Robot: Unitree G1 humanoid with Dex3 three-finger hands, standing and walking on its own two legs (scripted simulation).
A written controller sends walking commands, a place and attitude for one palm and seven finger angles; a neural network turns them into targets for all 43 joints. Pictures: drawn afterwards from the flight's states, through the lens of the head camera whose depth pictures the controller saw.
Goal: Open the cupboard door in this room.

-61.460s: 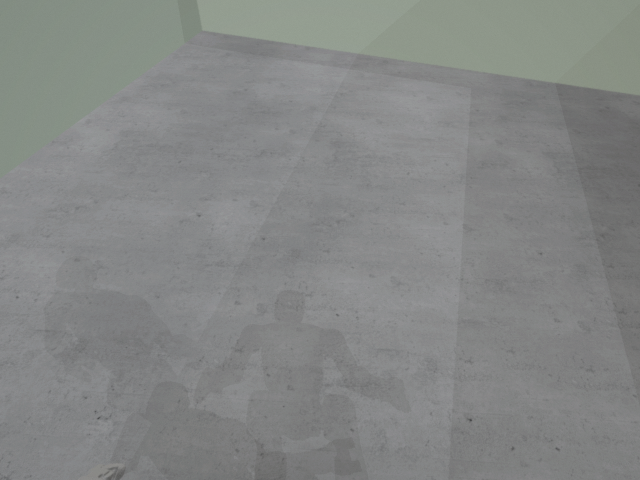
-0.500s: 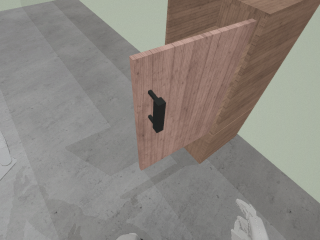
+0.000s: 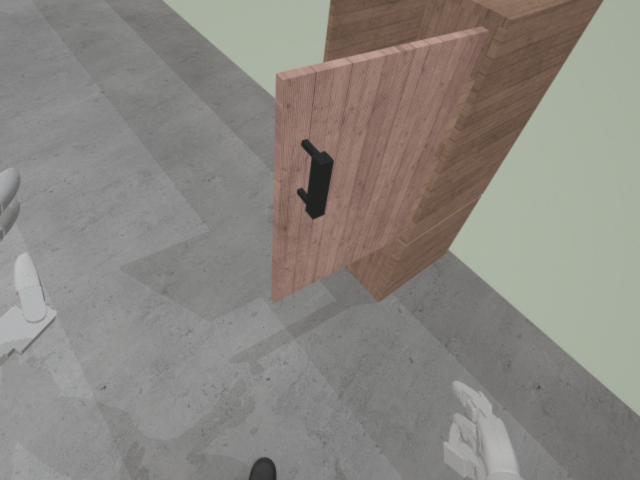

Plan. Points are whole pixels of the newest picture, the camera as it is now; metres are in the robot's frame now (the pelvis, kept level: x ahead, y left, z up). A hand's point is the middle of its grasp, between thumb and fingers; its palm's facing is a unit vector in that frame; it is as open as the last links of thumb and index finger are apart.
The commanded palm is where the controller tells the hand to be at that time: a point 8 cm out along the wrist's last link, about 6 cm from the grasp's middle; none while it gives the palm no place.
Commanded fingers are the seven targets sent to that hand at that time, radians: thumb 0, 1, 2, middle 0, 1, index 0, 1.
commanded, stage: stop stepping back and stand still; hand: left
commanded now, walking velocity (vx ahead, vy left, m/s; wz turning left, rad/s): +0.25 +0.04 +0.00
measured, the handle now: (311, 179) +0.55 +0.07 +0.03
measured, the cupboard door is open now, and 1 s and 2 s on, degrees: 85 85 85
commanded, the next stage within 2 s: let the arm hang, fingers relaxed in 0.70 s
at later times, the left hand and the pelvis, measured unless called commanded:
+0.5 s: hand (63, 446) +0.12 +0.21 +0.16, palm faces +0.34 -0.79 -0.51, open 7.4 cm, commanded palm +0.06 +0.26 +0.17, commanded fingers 0.00 0.90 0.90 -0.20 -0.30 -0.20 -0.30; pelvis -0.09 -0.03 -0.02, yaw -1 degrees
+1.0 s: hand out of the picture +0.05 +0.21 -0.11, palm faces +0.06 -0.94 -0.35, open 7.4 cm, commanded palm none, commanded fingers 0.00 0.90 0.90 -0.20 -0.30 -0.20 -0.30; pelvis -0.10 -0.01 -0.02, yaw +3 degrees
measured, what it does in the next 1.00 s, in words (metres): walks backwards: right foot, then left foot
